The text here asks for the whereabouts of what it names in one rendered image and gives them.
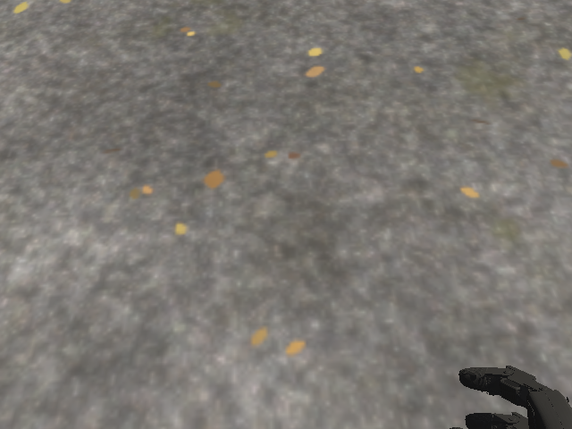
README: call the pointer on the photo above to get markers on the right robot hand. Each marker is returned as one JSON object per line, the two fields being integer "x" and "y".
{"x": 546, "y": 409}

